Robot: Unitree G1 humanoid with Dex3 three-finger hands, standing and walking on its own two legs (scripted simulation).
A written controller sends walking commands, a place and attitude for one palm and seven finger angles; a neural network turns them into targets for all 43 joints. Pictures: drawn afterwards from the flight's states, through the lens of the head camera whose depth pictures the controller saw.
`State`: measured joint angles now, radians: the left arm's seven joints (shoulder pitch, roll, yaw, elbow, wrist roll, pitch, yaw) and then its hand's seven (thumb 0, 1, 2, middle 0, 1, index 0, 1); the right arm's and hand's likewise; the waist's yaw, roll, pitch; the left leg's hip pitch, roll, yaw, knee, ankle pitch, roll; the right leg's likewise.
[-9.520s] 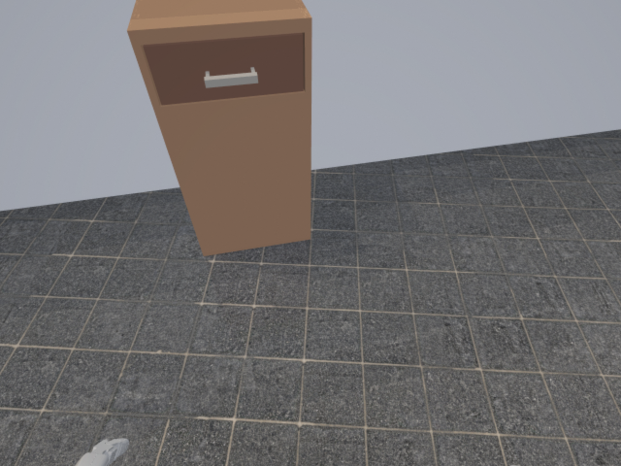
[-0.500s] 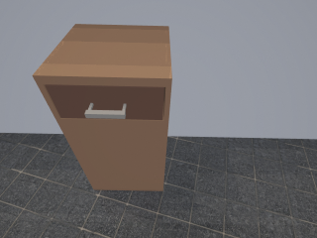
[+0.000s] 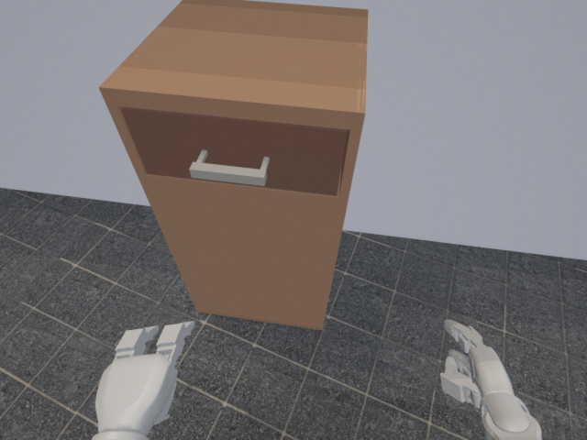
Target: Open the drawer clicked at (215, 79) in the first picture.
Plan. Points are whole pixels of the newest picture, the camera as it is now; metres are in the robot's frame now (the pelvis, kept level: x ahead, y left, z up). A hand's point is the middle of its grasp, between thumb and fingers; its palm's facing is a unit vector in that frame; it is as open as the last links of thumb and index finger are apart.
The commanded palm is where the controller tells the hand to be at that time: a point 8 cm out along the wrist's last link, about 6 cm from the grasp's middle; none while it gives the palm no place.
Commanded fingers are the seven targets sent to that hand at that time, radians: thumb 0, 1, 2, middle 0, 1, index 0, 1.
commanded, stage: raise the hand with hooked fingers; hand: left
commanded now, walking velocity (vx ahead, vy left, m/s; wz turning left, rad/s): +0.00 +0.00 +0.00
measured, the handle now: (231, 166) +0.55 +0.22 +0.02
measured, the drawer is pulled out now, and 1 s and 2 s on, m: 0.00 0.00 0.00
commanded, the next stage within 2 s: move the hooked fingers above the handle in 1.42 s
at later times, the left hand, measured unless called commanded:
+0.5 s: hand (154, 290) +0.27 +0.24 +0.05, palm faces +0.01 -0.10 -1.00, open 11.9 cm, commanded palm +0.25 +0.24 +0.11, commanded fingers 0.00 -0.27 0.40 -0.28 -1.05 -0.28 -1.05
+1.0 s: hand (136, 212) +0.32 +0.26 +0.14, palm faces +0.08 -0.05 -1.00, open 13.8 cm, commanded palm +0.30 +0.26 +0.19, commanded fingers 0.00 -0.50 0.30 -0.30 -1.20 -0.30 -1.20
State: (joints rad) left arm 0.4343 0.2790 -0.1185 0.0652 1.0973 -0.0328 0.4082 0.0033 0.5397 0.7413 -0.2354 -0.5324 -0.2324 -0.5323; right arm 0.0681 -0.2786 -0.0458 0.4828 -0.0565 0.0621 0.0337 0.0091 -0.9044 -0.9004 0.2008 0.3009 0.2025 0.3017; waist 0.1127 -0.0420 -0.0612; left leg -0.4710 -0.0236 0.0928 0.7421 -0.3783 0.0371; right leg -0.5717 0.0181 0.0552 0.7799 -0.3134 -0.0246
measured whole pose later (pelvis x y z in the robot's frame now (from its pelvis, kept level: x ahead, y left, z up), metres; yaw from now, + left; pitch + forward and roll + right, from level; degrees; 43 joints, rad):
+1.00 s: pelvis +0.04 +0.00 +0.03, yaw +4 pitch +1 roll +0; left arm -0.10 0.50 -0.06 0.00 0.92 0.04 0.02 0.00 -0.47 0.31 -0.32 -1.19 -0.31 -1.19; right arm 0.07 -0.24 0.02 0.59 0.00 0.16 -0.01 0.01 -0.90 -0.90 0.20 0.30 0.20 0.30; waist 0.10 0.08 -0.01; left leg -0.19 -0.03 0.01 0.48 -0.30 0.03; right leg -0.26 0.01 -0.01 0.50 -0.26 -0.02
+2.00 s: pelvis +0.02 -0.01 +0.03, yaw +3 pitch +3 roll +1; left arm -0.35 0.50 -0.07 0.34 0.94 -0.07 0.04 0.00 -0.49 0.30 -0.32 -1.20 -0.31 -1.20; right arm 0.18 -0.26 -0.02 0.65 0.02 0.13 -0.02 0.01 -0.90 -0.90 0.20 0.30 0.21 0.30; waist 0.06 0.07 -0.01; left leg -0.27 -0.03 0.02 0.46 -0.26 0.02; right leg -0.34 0.01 -0.01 0.49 -0.21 -0.03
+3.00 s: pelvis +0.04 +0.01 +0.01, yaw +3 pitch +12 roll +0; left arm -0.76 0.43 -0.14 0.86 1.03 -0.14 0.14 0.00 -0.49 0.30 -0.32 -1.20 -0.32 -1.20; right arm 0.31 -0.26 -0.05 0.69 0.00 0.15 -0.03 0.00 -0.90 -0.90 0.20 0.30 0.21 0.30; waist -0.06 0.04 -0.07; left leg -0.49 -0.03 0.02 0.62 -0.35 0.04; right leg -0.55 0.01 -0.01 0.62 -0.28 -0.01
